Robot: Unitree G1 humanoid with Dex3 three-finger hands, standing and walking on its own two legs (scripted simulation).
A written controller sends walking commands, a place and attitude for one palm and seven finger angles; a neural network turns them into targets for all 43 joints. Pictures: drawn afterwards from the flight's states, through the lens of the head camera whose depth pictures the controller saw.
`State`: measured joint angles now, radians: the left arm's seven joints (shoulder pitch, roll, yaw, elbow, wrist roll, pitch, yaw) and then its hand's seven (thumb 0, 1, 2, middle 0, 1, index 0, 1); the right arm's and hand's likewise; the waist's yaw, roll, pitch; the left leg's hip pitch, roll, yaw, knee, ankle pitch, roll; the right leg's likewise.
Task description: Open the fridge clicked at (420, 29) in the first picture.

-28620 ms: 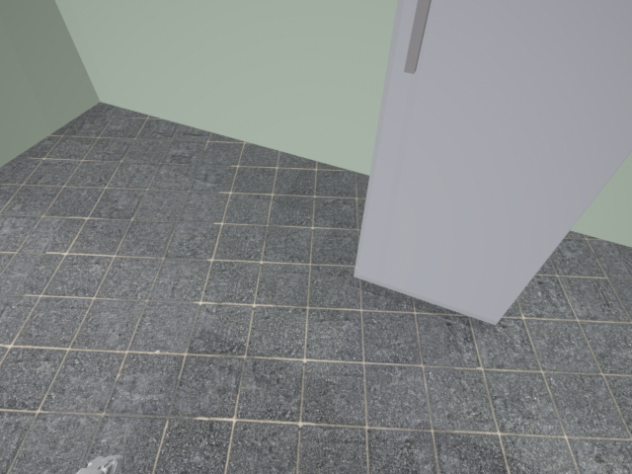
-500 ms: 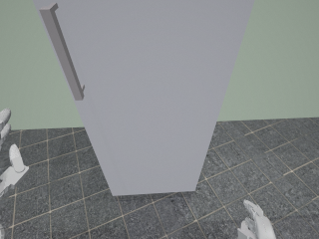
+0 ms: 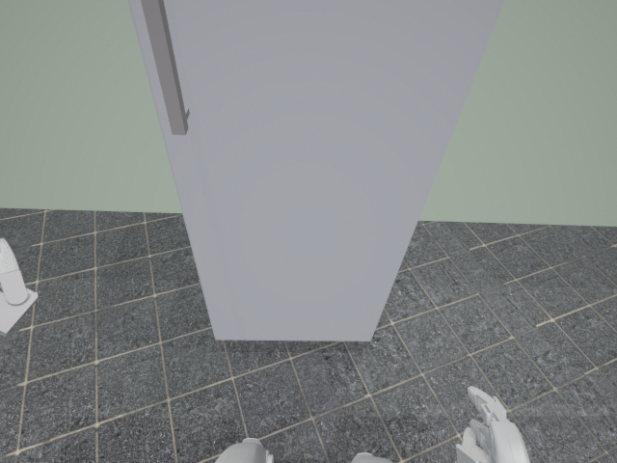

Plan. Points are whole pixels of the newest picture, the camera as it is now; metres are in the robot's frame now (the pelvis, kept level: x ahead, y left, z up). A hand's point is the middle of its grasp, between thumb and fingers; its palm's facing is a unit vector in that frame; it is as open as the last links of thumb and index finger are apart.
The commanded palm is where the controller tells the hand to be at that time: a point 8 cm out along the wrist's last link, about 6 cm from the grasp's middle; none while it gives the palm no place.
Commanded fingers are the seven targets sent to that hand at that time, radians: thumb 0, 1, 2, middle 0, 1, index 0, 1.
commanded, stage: step back with the hand held close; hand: left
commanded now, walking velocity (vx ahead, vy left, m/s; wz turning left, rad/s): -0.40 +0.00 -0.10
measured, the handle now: (167, 48) +0.57 +0.24 +0.26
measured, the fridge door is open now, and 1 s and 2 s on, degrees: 0 0 0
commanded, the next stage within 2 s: stop stepping back and stand still in 0.14 s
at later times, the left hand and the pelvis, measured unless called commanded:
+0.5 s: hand out of the picture +0.02 +0.28 +0.21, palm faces +0.53 -0.76 -0.37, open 7.4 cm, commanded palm -0.02 +0.31 +0.21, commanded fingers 0.00 0.90 0.90 -0.20 -0.30 -0.20 -0.30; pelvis -0.16 +0.01 +0.00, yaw +1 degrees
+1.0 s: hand out of the picture -0.07 +0.30 +0.22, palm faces +0.44 -0.82 -0.37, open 7.4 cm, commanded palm -0.12 +0.33 +0.21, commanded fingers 0.00 0.90 0.90 -0.20 -0.30 -0.20 -0.30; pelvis -0.28 +0.04 +0.02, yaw -4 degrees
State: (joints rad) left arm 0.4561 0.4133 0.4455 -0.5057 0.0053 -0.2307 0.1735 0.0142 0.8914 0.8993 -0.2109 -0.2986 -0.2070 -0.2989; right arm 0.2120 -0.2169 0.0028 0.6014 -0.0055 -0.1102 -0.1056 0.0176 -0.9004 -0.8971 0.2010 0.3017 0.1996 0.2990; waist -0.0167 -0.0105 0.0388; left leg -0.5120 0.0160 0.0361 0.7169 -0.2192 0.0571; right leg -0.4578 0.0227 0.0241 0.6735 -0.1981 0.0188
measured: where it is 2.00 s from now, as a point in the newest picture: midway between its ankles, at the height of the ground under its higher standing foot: outside the picture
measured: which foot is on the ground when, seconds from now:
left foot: down 0.00-0.12, up 0.14-0.20, down 0.22-0.44, up 0.46-0.62, down 0.64-0.86, up 0.88-1.00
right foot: down 0.00-0.24, up 0.26-0.44, down 0.46-0.66, up 0.68-0.86, down 0.88-1.00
